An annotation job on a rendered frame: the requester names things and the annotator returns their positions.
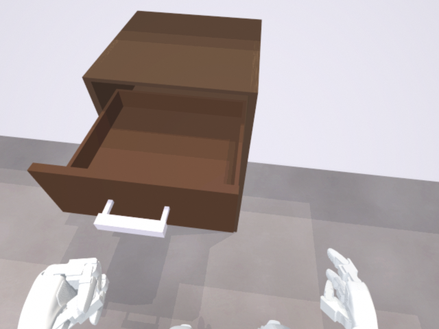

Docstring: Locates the drawer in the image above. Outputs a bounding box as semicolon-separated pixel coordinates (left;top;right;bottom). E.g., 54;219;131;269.
27;89;246;233

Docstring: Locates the robot left hand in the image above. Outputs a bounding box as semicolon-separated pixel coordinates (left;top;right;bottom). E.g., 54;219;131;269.
17;258;109;329

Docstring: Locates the robot right hand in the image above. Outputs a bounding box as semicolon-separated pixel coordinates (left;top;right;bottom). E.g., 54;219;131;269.
320;248;378;329

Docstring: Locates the handle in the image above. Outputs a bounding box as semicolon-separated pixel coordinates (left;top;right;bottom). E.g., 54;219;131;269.
94;199;170;238

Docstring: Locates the cabinet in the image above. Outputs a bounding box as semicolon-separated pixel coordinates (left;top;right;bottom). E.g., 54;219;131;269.
82;11;262;232

